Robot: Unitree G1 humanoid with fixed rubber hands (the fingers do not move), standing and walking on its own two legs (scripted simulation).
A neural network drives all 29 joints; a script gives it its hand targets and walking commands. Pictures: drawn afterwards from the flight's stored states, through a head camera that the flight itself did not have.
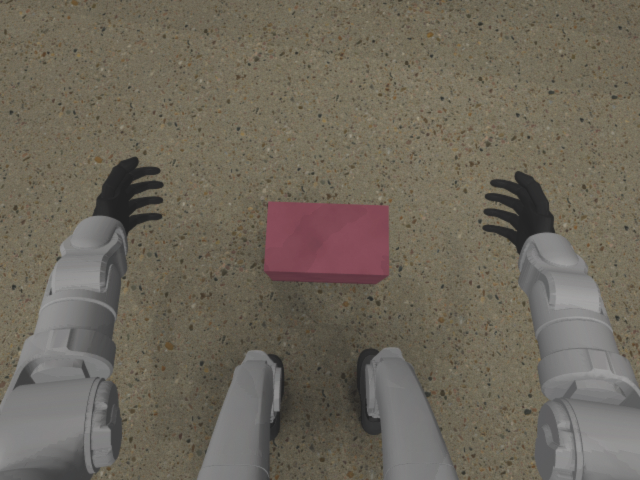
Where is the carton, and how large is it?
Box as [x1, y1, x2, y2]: [264, 201, 388, 283]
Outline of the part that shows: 268,201 264,271 273,280 376,283 388,275 388,206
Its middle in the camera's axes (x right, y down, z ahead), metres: +0.02 +0.02 +0.99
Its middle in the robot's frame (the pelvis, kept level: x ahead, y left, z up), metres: +0.48 -0.02 -0.58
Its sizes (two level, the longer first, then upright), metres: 0.282 0.164 0.196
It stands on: the floor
